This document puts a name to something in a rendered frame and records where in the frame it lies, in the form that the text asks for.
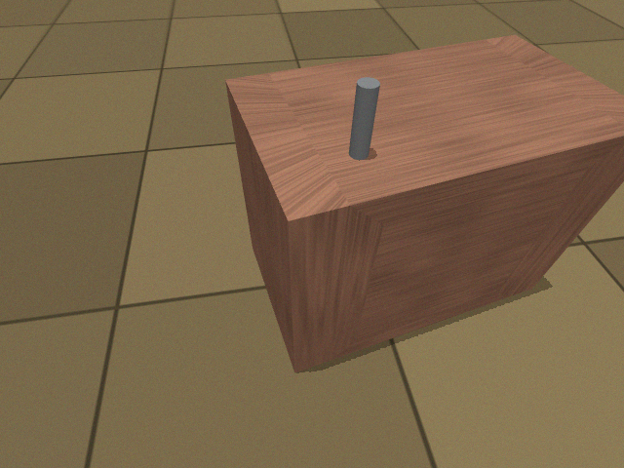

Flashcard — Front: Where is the can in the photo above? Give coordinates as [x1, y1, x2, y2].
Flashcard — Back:
[349, 77, 380, 160]

